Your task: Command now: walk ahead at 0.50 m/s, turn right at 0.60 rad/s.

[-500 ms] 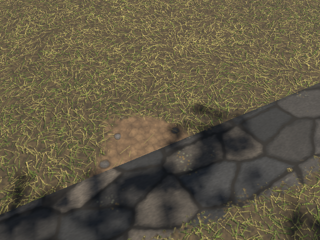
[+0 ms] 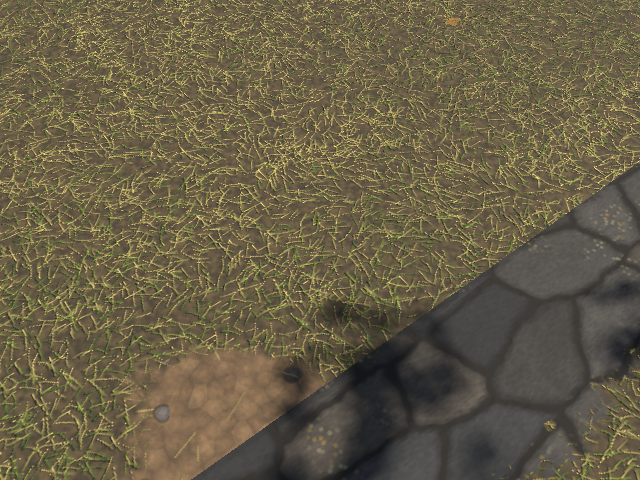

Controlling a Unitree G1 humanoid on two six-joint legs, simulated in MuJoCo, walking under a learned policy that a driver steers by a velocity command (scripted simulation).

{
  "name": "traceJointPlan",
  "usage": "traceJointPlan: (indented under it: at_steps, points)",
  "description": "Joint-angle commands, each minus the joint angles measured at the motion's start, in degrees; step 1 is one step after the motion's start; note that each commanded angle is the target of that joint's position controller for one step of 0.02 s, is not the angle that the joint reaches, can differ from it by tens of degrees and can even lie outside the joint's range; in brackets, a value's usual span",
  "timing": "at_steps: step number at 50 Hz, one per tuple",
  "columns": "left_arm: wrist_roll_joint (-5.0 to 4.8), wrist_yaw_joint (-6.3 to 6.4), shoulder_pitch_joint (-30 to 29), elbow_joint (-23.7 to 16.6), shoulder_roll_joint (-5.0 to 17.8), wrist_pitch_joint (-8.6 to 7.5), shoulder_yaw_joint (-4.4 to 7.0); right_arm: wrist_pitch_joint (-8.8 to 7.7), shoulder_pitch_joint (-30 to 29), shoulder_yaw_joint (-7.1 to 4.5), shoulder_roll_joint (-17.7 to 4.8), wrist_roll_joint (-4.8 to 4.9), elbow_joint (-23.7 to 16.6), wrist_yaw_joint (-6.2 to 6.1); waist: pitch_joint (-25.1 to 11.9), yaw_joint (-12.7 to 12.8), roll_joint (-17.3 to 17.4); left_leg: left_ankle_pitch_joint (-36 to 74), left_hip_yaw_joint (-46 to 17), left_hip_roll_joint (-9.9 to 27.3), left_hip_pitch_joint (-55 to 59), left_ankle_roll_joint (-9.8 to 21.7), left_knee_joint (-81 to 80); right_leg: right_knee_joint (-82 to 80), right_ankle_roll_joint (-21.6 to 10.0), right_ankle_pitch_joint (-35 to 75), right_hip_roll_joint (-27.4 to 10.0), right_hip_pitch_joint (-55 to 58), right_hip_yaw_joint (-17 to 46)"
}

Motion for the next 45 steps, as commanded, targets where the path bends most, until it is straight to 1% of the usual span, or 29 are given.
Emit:
traceJointPlan:
  at_steps: [1,2,3,6,8,9,12,14,17,18,19,20,21,22,23,24,25,26,27,29,33,35,38,40,41,42,43,44,45]
  points:
    - [1.20,-1.11,-1.0,-4.3,4.0,0.31,0.66,-0.38,7.3,-1.80,-5.2,0.46,-0.4,-0.36,-1.8,-3.9,6.1,-4.5,-20.1,17.2,16.1,6.3,-19.5,5.9,1.0,5.3,-7.5,-18.6,-0.4]
    - [1.43,-1.60,-0.8,-4.2,3.6,1.01,0.53,-0.89,7.9,-1.75,-5.1,0.69,0.4,-0.28,-1.5,-3.4,7.4,0.3,-16.0,15.8,14.5,5.9,-20.2,5.7,1.5,6.0,-8.0,-17.6,-1.0]
    - [1.39,-1.98,-1.3,-4.5,3.1,1.47,0.41,-1.56,8.9,-1.85,-5.3,1.01,1.0,0.00,-1.8,-3.3,7.8,5.0,-13.6,15.7,14.2,6.2,-20.6,5.7,1.7,6.9,-8.0,-17.5,-1.5]
    - [1.33,-2.87,-6.3,-6.7,2.2,2.00,0.04,-2.64,10.6,-2.29,-6.1,1.49,2.5,0.49,-1.1,-3.3,7.0,11.1,-7.6,16.0,15.6,7.1,-22.6,4.2,2.4,11.6,-9.2,-22.4,-1.9]
    - [1.33,-3.23,-10.2,-8.1,1.8,1.98,-0.23,-2.60,11.8,-2.36,-6.0,1.42,3.4,0.51,-0.1,-3.9,6.5,13.7,-3.6,15.5,16.7,7.1,-23.3,0.8,3.0,15.3,-9.7,-25.3,-2.6]
    - [1.20,-3.34,-12.0,-8.8,1.4,1.91,-0.44,-2.52,11.9,-2.31,-5.9,1.38,3.8,0.47,0.9,-3.9,6.3,19.4,-1.1,14.9,16.5,6.9,-22.8,-2.4,3.4,17.0,-9.4,-25.3,-3.6]
    - [0.99,-3.93,-16.6,-10.3,-1.1,1.33,-1.62,-2.17,11.4,-2.34,-6.4,1.68,4.4,0.26,1.2,-4.3,6.8,32.1,6.9,12.4,14.7,5.1,-19.2,-16.1,3.2,23.4,-8.4,-18.2,-8.5]
    - [1.16,-4.26,-18.7,-11.0,-1.2,1.29,-1.77,-1.83,12.9,-2.64,-7.6,1.88,5.1,-0.08,0.4,-5.1,7.6,36.0,8.3,12.8,16.7,4.1,-16.7,-21.7,2.4,23.9,-7.2,-14.7,-10.9]
    - [2.17,-3.78,-16.3,-10.9,0.7,1.27,-1.07,-0.61,14.1,-3.20,-9.5,2.25,5.9,-0.87,-2.1,-4.4,8.6,45.7,8.7,14.2,21.3,3.1,-8.1,-26.3,0.1,17.5,-4.4,-9.7,-11.8]
    - [2.59,-3.38,-12.4,-9.9,1.5,0.84,-0.61,-0.10,14.2,-3.27,-10.0,2.32,6.1,-1.13,-4.2,-2.8,8.2,46.9,8.7,14.2,21.5,2.9,-1.6,-28.7,-1.1,16.3,-3.0,-5.4,-11.1]
    - [3.20,-2.69,-5.9,-7.6,2.4,0.05,-0.01,0.35,13.7,-3.22,-10.2,2.61,5.9,-1.18,-7.8,0.3,5.6,41.4,9.5,12.7,19.4,1.8,8.6,-34.5,-2.4,21.6,-1.8,2.7,-10.3]
    - [3.63,-1.65,-0.7,-6.5,6.6,-0.61,1.08,0.45,15.9,-2.84,-8.8,2.39,4.9,-0.95,-13.1,2.1,-1.1,21.3,10.1,10.2,9.7,-0.2,23.6,-34.8,-4.7,40.4,-10.3,15.4,-1.7]
    - [2.20,-0.94,-2.4,-7.9,12.4,-0.43,2.22,0.99,23.0,-1.00,-1.6,3.01,2.3,-0.26,-22.2,-3.4,-12.7,-30.8,7.4,1.3,-8.5,-2.8,43.9,-28.1,-15.5,77.8,-30.6,33.0,20.9]
    - [-1.13,-0.03,1.6,-8.4,10.4,0.51,2.43,2.34,19.9,-1.82,-6.1,1.71,3.6,-0.75,-29.0,1.6,-3.7,-26.2,-1.7,1.4,-7.9,-2.8,47.5,-30.8,-18.0,76.0,-30.0,30.4,21.1]
    - [-1.24,0.64,-3.4,-8.2,7.4,0.84,1.39,2.72,15.9,-1.65,-5.3,2.35,3.0,-0.70,-21.0,-0.2,-3.2,-21.6,-3.0,3.3,-10.0,-2.8,46.7,-34.2,-16.8,67.6,-27.2,23.6,15.5]
    - [-1.27,0.89,-7.4,-8.1,3.2,1.04,0.05,2.68,13.1,-1.23,-4.7,1.93,3.0,-0.70,-13.5,-1.7,-1.2,-18.4,-3.1,5.0,-9.9,-2.8,41.2,-37.7,-13.8,59.2,-23.8,15.6,11.5]
    - [-1.15,1.15,-9.5,-7.7,1.7,1.11,-0.62,3.12,12.2,-1.34,-5.0,1.21,3.2,-0.68,-8.9,-3.5,-1.3,-16.2,-3.2,5.7,-8.2,-2.9,37.3,-40.0,-11.1,54.7,-20.7,10.2,9.0]
    - [-1.02,1.30,-10.9,-7.5,1.0,1.16,-0.96,4.09,14.4,-1.41,-5.1,0.59,4.2,-0.56,-7.7,-5.1,-2.3,-14.5,-2.8,5.6,-4.0,-3.2,34.9,-41.8,-9.8,52.9,-18.8,5.2,6.4]
    - [-0.43,1.14,-11.2,-7.2,1.1,0.99,-1.08,4.90,16.0,-1.48,-4.8,0.56,5.1,-0.49,-8.2,-5.7,-2.1,-13.3,-2.3,4.7,-0.7,-3.1,33.7,-42.5,-9.1,52.5,-18.0,2.5,4.7]
    - [0.31,0.69,-11.1,-6.4,2.0,0.38,-0.86,5.70,16.9,-1.43,-3.7,1.05,5.9,-0.34,-9.1,-6.4,-1.5,-12.0,-2.1,3.9,1.7,-3.0,30.6,-43.8,-8.9,49.3,-17.2,0.5,3.4]
    - [0.55,0.40,-10.7,-4.7,1.4,0.40,-1.14,6.70,12.9,-1.44,-3.0,0.86,6.1,-0.64,-6.8,-5.2,-3.7,-9.9,-2.6,3.8,1.9,-2.7,20.2,-47.8,-7.6,26.5,-16.0,-1.0,4.4]
    - [0.76,0.40,-10.1,-3.7,1.4,0.87,-1.13,6.93,11.1,-1.45,-2.9,0.99,6.2,-0.85,-5.5,-4.2,-4.7,-10.1,-2.4,3.1,3.3,-2.4,15.4,-49.2,-7.1,15.6,-15.7,-1.8,5.6]
    - [0.93,0.62,-9.4,-2.2,1.6,1.55,-1.13,6.65,10.1,-1.38,-2.7,1.39,6.8,-1.22,-3.9,-3.5,-4.7,-11.8,-2.0,1.7,5.6,-1.7,9.0,-49.4,-7.1,7.6,-16.3,-2.2,8.0]
    - [0.67,1.02,-9.7,-1.3,1.4,1.96,-1.27,6.08,11.8,-1.07,-1.8,1.53,8.0,-1.53,-3.3,-4.2,-3.5,-9.8,-1.3,1.0,9.4,-0.8,1.4,-48.2,-6.3,5.7,-16.2,-2.8,8.9]
    - [0.23,1.31,-9.9,-0.9,1.2,2.15,-1.43,5.61,13.5,-0.83,-1.1,1.44,8.9,-1.66,-2.9,-5.3,-2.5,-5.8,-1.0,0.7,13.5,0.0,-5.7,-47.2,-4.8,4.5,-15.5,-4.5,8.6]
    - [-0.05,1.47,-8.6,-0.4,1.0,2.19,-1.42,4.87,13.4,-1.00,-2.4,0.99,8.9,-1.97,-1.9,-5.1,-1.0,-3.2,-3.7,2.7,16.5,0.9,-10.5,-46.3,-2.5,4.6,-14.4,-7.0,9.4]
    - [-0.41,1.38,-8.2,-0.7,-0.3,2.00,-1.70,4.05,13.9,-1.32,-5.2,0.16,8.3,-2.34,-2.3,-4.6,2.9,-5.1,-10.7,9.3,17.7,2.4,-14.2,-42.2,-0.4,6.2,-12.1,-8.4,8.0]
    - [-1.32,1.13,-8.6,-1.2,-1.1,1.85,-1.52,3.87,10.1,-2.32,-8.9,0.98,8.1,-2.23,0.7,-1.9,10.1,-6.1,-15.5,13.3,11.3,4.9,-16.3,-38.7,1.0,7.7,-4.6,-8.2,0.5]
    - [-0.40,0.92,-10.3,-0.6,0.4,1.89,-1.19,3.55,8.5,-2.15,-6.9,1.05,8.0,-1.99,1.2,-2.7,10.1,-5.7,-15.9,15.0,7.3,5.6,-17.6,-33.8,1.3,9.3,-3.2,-4.5,-1.7]
Velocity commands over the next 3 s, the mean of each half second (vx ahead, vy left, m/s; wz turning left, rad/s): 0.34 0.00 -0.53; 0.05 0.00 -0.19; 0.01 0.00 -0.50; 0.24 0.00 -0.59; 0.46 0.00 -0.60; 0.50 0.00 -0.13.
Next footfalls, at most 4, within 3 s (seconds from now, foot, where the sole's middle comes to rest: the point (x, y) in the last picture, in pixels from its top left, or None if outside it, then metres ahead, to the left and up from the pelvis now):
0.40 right None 0.33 -0.13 -0.77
0.86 left None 0.31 0.06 -0.77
1.62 left None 0.36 0.02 -0.77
2.12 right None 0.29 -0.30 -0.77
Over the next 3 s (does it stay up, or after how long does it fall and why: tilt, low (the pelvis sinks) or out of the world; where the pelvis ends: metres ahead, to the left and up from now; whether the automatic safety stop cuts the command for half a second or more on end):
stays up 0.48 -0.63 0.02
